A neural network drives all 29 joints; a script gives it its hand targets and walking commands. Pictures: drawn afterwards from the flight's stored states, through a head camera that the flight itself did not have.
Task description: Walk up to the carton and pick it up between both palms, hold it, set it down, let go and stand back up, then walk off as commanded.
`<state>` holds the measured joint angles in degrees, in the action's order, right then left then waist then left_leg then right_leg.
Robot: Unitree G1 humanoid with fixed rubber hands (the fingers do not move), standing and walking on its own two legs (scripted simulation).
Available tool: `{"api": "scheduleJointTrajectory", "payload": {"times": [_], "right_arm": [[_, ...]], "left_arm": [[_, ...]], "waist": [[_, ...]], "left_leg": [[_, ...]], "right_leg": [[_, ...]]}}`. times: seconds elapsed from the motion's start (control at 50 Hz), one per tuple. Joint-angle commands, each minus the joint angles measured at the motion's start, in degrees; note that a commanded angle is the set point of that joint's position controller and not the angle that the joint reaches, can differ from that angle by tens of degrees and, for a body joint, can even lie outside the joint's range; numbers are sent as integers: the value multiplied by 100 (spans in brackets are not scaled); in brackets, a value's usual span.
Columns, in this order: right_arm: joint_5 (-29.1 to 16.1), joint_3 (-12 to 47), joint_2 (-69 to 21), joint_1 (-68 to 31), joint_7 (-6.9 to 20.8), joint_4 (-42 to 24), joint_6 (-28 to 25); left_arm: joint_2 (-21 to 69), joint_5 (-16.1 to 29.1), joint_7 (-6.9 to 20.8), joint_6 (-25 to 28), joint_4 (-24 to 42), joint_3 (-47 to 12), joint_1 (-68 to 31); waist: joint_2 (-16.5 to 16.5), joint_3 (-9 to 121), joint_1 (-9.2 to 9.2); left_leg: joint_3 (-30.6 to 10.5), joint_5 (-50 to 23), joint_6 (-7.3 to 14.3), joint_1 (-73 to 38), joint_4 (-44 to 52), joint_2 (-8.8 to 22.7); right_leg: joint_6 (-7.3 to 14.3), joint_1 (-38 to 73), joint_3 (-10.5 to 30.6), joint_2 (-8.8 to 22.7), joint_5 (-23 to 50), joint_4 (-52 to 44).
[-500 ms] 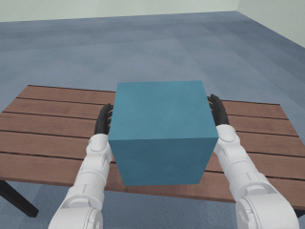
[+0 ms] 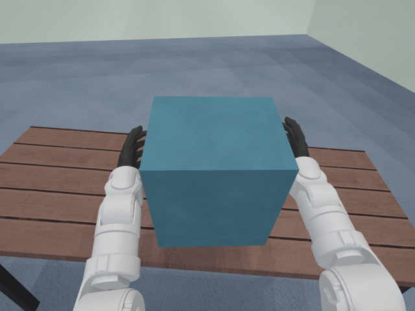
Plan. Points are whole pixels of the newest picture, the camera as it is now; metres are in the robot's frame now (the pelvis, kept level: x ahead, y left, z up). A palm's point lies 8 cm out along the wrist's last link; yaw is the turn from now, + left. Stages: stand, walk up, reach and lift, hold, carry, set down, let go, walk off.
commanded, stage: reach and lift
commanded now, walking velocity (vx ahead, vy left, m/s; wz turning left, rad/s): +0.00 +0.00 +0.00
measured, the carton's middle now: (213, 175) +0.38 -0.01 +0.10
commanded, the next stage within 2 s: hold in 1.10 s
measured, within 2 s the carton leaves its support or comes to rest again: neither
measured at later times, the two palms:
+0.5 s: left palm (124, 160) +0.36 +0.16 +0.16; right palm (300, 156) +0.35 -0.17 +0.17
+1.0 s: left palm (117, 156) +0.35 +0.17 +0.17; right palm (297, 150) +0.36 -0.16 +0.18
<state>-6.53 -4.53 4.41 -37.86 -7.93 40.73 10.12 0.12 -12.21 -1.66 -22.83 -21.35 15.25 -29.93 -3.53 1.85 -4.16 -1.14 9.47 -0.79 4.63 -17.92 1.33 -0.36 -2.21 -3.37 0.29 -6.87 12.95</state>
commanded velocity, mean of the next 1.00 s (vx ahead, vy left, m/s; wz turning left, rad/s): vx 0.00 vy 0.00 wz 0.00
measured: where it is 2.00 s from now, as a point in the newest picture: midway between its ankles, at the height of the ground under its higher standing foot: outside the picture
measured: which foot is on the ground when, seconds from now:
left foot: down 0.00-1.00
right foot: down 0.00-1.00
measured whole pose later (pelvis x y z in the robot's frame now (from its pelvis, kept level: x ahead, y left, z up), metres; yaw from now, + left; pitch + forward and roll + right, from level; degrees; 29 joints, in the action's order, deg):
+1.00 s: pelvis +0.00 +0.00 +0.00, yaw +1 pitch -8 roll -1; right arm -11.3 -2.0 4.4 -38.0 -10.9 30.9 18.6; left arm -0.8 -14.7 2.5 -36.2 -8.7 16.3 -30.4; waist -3.3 -1.2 -5.6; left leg -1.8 9.7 -0.4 0.3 -18.0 0.5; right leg -0.8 2.1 -3.1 0.7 -7.6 13.5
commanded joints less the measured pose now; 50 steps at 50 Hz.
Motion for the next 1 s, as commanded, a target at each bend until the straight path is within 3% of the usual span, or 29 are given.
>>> {"api": "scheduleJointTrajectory", "payload": {"times": [0.0, 0.04, 0.08, 0.12, 0.2, 0.3, 0.32, 0.38, 0.46, 0.52, 0.54, 0.56, 0.58, 0.62, 0.64, 0.7, 0.72, 0.74, 0.78, 0.8, 0.9, 0.98], "right_arm": [[-415, 2357, -3517, -3225, 491, -1949, -232], [-426, 2401, -3494, -3404, 467, -2279, -178], [-530, 2443, -3474, -3495, 467, -2493, -153], [-572, 2490, -3468, -3435, 460, -2666, -95], [-444, 2289, -3281, -3531, 540, -2446, 78], [-473, 2182, -3269, -3740, 635, -2371, 151], [-442, 2086, -3189, -3682, 660, -2262, 153], [-323, 1833, -3162, -3950, 751, -2025, 195], [-332, 1740, -3105, -3934, 805, -1839, 167], [-430, 1929, -3252, -4110, 739, -2153, 150], [-496, 2028, -3226, -4120, 702, -2388, 119], [-472, 1986, -3180, -4039, 661, -2212, 162], [-459, 1977, -3224, -4019, 652, -2071, 200], [-504, 2092, -3359, -3999, 591, -2194, 258], [-486, 2058, -3332, -3968, 553, -2140, 292], [-630, 2202, -3445, -4038, 463, -2358, 320], [-645, 2183, -3358, -3660, 437, -2050, 377], [-745, 2333, -3495, -3905, 416, -2344, 363], [-867, 2402, -3393, -3708, 373, -2599, 378], [-905, 2430, -3327, -3628, 338, -2659, 407], [-842, 2295, -3181, -3469, 325, -2542, 544], [-975, 2425, -3161, -3669, 365, -3022, 529]], "left_arm": [[3105, 407, 1043, -63, 1092, -2590, -3354], [3166, 509, 1084, -108, 1308, -2675, -3571], [3230, 600, 1066, -179, 1609, -2883, -3719], [3271, 635, 1056, -259, 1685, -2917, -3574], [3165, 563, 1066, -464, 1192, -2713, -3536], [3183, 530, 1049, -633, 1330, -2647, -3698], [3226, 568, 1043, -618, 1446, -2719, -3848], [3172, 497, 1037, -703, 1037, -2509, -4014], [3246, 560, 977, -712, 1193, -2633, -4139], [3146, 567, 996, -691, 1238, -2519, -4146], [3266, 675, 992, -695, 1404, -2706, -4047], [3145, 602, 1002, -701, 1391, -2598, -4128], [3009, 498, 1050, -734, 1089, -2427, -4024], [2883, 455, 1115, -771, 1142, -2272, -3907], [2832, 413, 1166, -792, 1050, -2228, -3860], [2815, 429, 1262, -803, 1321, -2236, -3977], [2768, 394, 1279, -800, 1428, -2264, -3911], [2758, 435, 1293, -783, 1557, -2251, -4016], [2878, 546, 1277, -821, 1898, -2508, -3880], [2830, 516, 1295, -882, 1831, -2512, -3668], [2679, 524, 1354, -969, 2073, -2498, -3865], [2854, 669, 1270, -1014, 2422, -2728, -3913]], "waist": [[437, 1828, -36], [292, 1977, -129], [457, 2095, -192], [457, 2033, -133], [281, 1528, -102], [331, 1778, -4], [449, 1766, -76], [413, 1534, -31], [613, 1814, -86], [354, 2198, -50], [450, 2431, -98], [466, 2334, -128], [397, 2001, -37], [181, 1895, 19], [140, 1723, -34], [103, 1889, -44], [261, 1750, -95], [135, 1916, -47], [381, 2160, -179], [346, 2016, -195], [432, 1650, -242], [499, 1924, -217]], "left_leg": [[169, -1805, -189, -259, -23, -506], [162, -1633, -164, -307, -15, -497], [122, -1841, -216, -475, -88, -474], [121, -1811, -230, -547, -85, -445], [130, -1068, -128, -340, 132, -380], [188, -918, -126, -460, 167, -345], [165, -909, -172, -400, 175, -333], [207, -265, -117, -190, 322, -315], [191, -453, -189, -421, 270, -256], [208, -991, -110, -535, 103, -353], [187, -1271, -157, -581, 9, -357], [212, -1161, -133, -585, 37, -383], [243, -900, -76, -390, 118, -434], [249, -867, 36, -208, 178, -471], [241, -769, 46, -167, 232, -459], [243, -1163, 34, -207, 146, -511], [242, -1179, -39, -247, 179, -518], [232, -1359, -24, -306, 120, -535], [212, -1809, -168, -537, 0, -524], [182, -1937, -160, -542, -23, -526], [199, -1581, -195, -578, 111, -500], [139, -2033, -273, -795, 10, -414]], "right_leg": [[-214, 1248, 104, -226, 2188, 273], [-210, 1237, 72, -262, 1916, 281], [-184, 1089, 39, -298, 1822, 281], [-169, 992, 36, -312, 1640, 259], [-101, 674, 12, -308, 832, 125], [-64, 567, -27, -341, 480, 100], [-38, 561, -56, -359, 490, 114], [4, 346, -48, -316, -115, 42], [11, 348, -67, -321, 75, 85], [-65, 701, -55, -335, 722, 119], [-75, 798, -60, -348, 1047, 191], [-106, 770, -40, -314, 987, 165], [-131, 804, -26, -283, 831, 109], [-217, 1100, 10, -236, 1093, 154], [-230, 1120, 14, -238, 1121, 147], [-294, 1380, 23, -222, 1618, 228], [-289, 1413, 53, -201, 1774, 254], [-319, 1506, 19, -235, 1909, 274], [-283, 1550, 24, -262, 2273, 333], [-301, 1534, 35, -273, 2416, 335], [-264, 1324, 23, -252, 1870, 239], [-184, 1185, -43, -366, 1669, 223]]}}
